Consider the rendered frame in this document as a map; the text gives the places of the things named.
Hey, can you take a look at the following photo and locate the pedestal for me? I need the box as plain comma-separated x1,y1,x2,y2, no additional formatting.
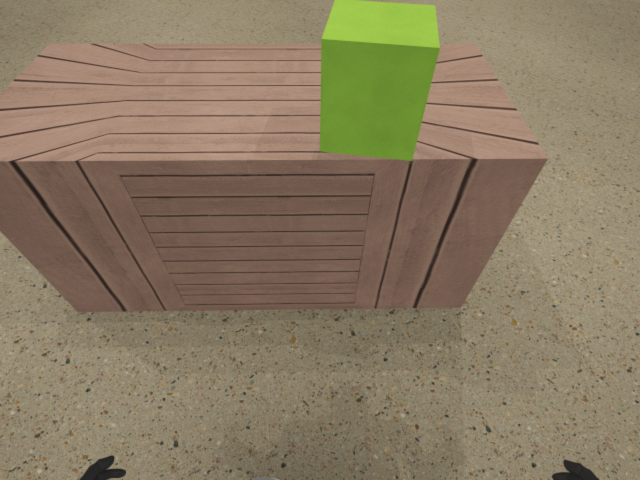
0,44,548,312

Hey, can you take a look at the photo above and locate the carton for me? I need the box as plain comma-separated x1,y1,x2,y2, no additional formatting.
320,0,440,161

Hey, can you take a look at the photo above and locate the robot right hand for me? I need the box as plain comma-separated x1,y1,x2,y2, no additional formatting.
552,460,599,480

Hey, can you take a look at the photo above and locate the robot left hand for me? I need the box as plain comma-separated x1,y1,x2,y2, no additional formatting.
80,456,126,480

